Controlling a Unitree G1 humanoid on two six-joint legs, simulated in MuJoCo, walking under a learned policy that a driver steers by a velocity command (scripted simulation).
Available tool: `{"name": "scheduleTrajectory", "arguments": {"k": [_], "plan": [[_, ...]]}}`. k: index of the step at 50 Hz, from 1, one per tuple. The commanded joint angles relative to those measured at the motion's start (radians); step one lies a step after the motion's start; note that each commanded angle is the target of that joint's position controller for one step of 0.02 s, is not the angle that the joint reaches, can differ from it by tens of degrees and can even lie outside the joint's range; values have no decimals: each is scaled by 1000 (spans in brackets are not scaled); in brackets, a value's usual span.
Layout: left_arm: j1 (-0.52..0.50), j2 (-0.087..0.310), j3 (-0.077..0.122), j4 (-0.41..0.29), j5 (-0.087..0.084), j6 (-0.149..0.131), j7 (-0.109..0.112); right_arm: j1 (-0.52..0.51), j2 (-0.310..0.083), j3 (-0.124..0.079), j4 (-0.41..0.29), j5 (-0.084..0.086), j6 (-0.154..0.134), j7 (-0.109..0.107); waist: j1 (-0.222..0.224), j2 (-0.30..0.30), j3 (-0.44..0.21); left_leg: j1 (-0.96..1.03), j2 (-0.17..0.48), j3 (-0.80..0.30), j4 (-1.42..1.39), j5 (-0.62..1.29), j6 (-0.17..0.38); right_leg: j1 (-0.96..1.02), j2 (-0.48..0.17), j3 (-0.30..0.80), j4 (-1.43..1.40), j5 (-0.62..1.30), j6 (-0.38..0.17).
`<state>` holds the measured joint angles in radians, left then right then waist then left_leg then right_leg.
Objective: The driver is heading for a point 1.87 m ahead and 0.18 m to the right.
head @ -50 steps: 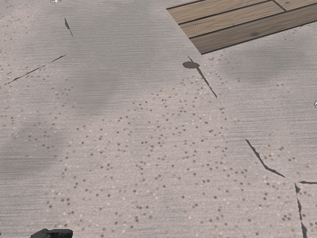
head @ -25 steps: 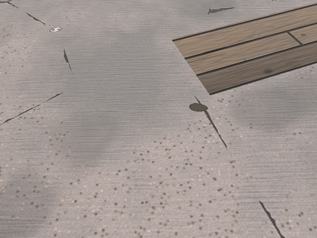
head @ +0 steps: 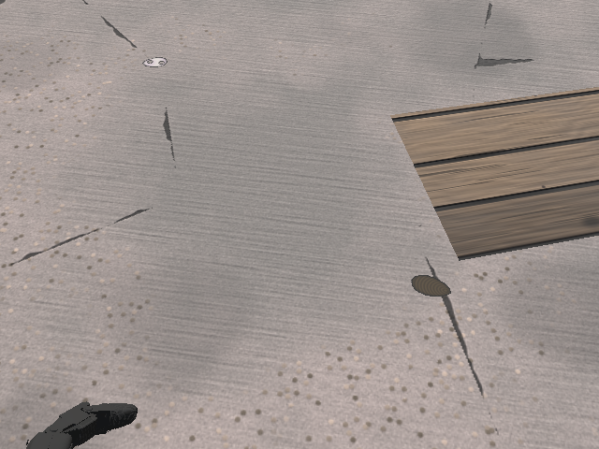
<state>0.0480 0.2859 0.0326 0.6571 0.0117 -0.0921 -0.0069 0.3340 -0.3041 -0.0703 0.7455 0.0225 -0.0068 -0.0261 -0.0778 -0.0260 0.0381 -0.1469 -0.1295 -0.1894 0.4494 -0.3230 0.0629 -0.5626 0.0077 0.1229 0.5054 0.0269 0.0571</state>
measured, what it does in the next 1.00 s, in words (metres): walks ahead: right foot, then left foot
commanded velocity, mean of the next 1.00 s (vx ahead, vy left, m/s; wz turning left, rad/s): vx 0.05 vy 0.00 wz -0.11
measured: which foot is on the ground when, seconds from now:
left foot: down 0.00-0.06, up 0.08-0.38, down 0.40-0.70, up 0.72-1.00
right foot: up 0.00-0.02, down 0.04-0.44, up 0.46-0.68, down 0.70-1.00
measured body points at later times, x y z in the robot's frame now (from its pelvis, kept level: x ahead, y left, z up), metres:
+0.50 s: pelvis +0.10 -0.01 +0.00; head +0.11 +0.01 +0.45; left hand +0.18 +0.27 -0.13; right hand +0.27 -0.25 -0.10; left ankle +0.09 +0.12 -0.74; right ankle +0.16 -0.12 -0.73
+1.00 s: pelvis +0.11 -0.04 +0.01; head +0.14 -0.08 +0.45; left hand +0.30 +0.22 -0.08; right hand +0.22 -0.35 -0.10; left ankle +0.15 +0.12 -0.67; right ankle +0.11 -0.12 -0.74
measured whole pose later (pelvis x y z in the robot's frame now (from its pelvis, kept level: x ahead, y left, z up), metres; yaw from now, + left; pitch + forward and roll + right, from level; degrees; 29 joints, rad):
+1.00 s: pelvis +0.11 -0.04 +0.01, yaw -11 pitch +2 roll +2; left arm 0.19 0.30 0.06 0.67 -0.01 0.03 0.03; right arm 0.10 -0.30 -0.09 0.72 0.00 0.02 -0.05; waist 0.02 0.02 0.05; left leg -0.49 -0.02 -0.09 0.92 -0.36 -0.10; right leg -0.28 0.07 0.12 0.44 -0.18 -0.07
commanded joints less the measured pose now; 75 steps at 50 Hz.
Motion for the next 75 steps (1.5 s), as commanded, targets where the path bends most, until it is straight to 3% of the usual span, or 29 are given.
{"name": "scheduleTrajectory", "arguments": {"k": [1,2,3,4,5,7,10,14,19,20,21,22,25,29,34,35,36,37,38,40,48,59,60,62,63,65,67,70,75], "plan": [[76,127,50,-41,3,-19,2,-64,-132,-38,-81,-1,6,-16,98,146,-119,-25,182,-197,97,465,48,244,18,-25,-93,55,-39],[134,155,57,-36,17,-24,8,-65,-95,-26,-100,-7,4,-12,120,101,-191,-62,129,-166,238,384,11,400,-67,13,-112,196,-84],[185,207,62,-45,33,-17,19,19,-31,-7,-113,-31,-1,-8,93,-105,-307,-239,28,-59,506,-116,-42,667,-295,207,-29,620,-178],[224,203,66,-22,21,6,15,187,-57,1,-107,-6,-3,2,46,-318,-442,-426,-7,0,732,-447,-78,844,-507,510,-31,575,-363],[173,148,58,-50,1,22,16,183,-150,-23,-72,3,9,1,60,-170,-394,-465,73,-3,835,-355,-112,750,-466,503,-77,306,-349],[87,86,34,-65,8,51,24,14,-181,-42,-94,5,50,-12,83,-44,-207,-494,123,64,851,-220,-147,537,-331,260,-133,59,-270],[34,111,40,-42,22,64,27,0,-103,-27,-116,-4,74,-18,54,-111,-96,-369,138,127,723,-142,-152,300,-228,84,-221,2,-266],[26,94,36,-5,4,61,15,-22,-33,4,-114,-31,55,-11,56,-100,-167,-209,155,136,433,-102,-130,303,-232,32,-202,152,-301],[60,88,23,46,-26,68,-13,-32,-62,-1,-87,-43,47,7,36,-87,-117,74,130,167,-31,170,-66,181,-163,55,-174,-229,-208],[86,71,15,52,-16,63,-19,-32,-117,-9,-105,-55,45,0,43,-26,-121,144,237,65,-49,220,-24,116,-130,48,-131,-327,-141],[127,56,13,41,-8,55,-27,-78,-205,-28,-118,-57,52,-10,102,154,-100,78,358,-20,-58,197,48,89,-30,-50,-46,-421,-81],[98,73,19,38,-13,59,-17,-101,-167,-27,-104,-57,51,-7,85,238,-93,-80,380,-47,-125,10,94,180,-3,-119,31,-403,-49],[106,118,49,53,-19,86,4,-174,-141,-27,-127,-46,27,-15,72,255,-16,-113,389,-22,-129,109,94,128,8,-140,243,-416,-39],[131,75,50,33,-32,110,-3,-172,-130,-32,-114,-26,17,-24,64,181,-59,9,455,9,-51,552,145,47,-42,-126,385,-549,-28],[186,80,59,29,-34,122,-26,-218,-142,-45,-97,2,41,-26,96,168,-109,-9,407,133,74,506,70,260,11,-217,48,-260,-59],[195,110,71,23,-23,123,-18,-165,-121,-42,-74,3,35,-22,94,91,-107,-71,360,192,176,353,6,345,5,-146,-64,-106,-92],[215,251,105,1,-18,120,0,-142,-60,-25,-97,-43,29,-18,62,-211,-123,-307,237,303,465,-24,-110,507,-233,206,-115,310,-196],[254,272,101,-9,13,106,-11,-266,-48,-16,-149,-47,23,-25,137,-281,-143,-482,102,189,662,-387,-139,516,-394,437,-155,442,-405],[258,237,90,-12,21,85,-16,-285,-87,-28,-142,-35,20,-27,150,-137,-157,-510,129,107,775,-376,-130,534,-374,397,-155,384,-421],[171,200,81,-19,-10,72,-1,-261,-97,-38,-108,-28,23,-35,106,-36,-121,-536,159,91,753,-220,-120,523,-276,263,-131,263,-320],[144,190,78,-45,-26,109,43,-252,-66,-34,-93,-21,12,-27,96,-87,-125,-430,118,90,473,-26,-167,485,-184,241,-159,66,-282],[61,183,82,-83,-37,140,34,-168,-84,-42,-71,-12,-37,18,64,-127,-132,-125,89,110,-4,93,-111,389,-126,388,-74,14,-237],[77,157,72,-77,-37,141,38,-146,-92,-43,-62,-21,-39,20,59,-102,-143,-41,132,97,-95,218,-88,357,-95,350,-39,-52,-194],[168,92,53,-74,-15,129,38,-208,-166,-40,-85,-72,-31,19,151,248,-104,9,430,-258,-158,466,122,161,131,105,193,-584,-72],[157,141,64,-64,5,119,41,-235,-94,-18,-98,-79,-39,22,124,239,-103,-76,487,-337,-180,395,214,188,72,111,340,-657,-22],[161,140,69,-22,7,122,39,-292,-52,4,-94,-49,-44,26,139,171,-79,-92,374,-214,-175,245,148,215,20,74,362,-556,25],[128,97,58,-14,10,121,35,-282,-86,-1,-80,-21,-33,23,115,177,-47,-56,311,-171,-140,265,104,200,-4,24,266,-484,52],[81,85,56,-13,-16,104,37,-194,-167,-28,-71,-14,-4,14,65,194,-59,7,271,-180,-90,380,111,233,41,-45,97,-449,47],[143,120,74,22,-20,92,41,-198,-153,-31,-91,9,14,1,91,184,-125,-40,244,-224,-34,418,72,436,15,-47,-131,-196,-18]]}}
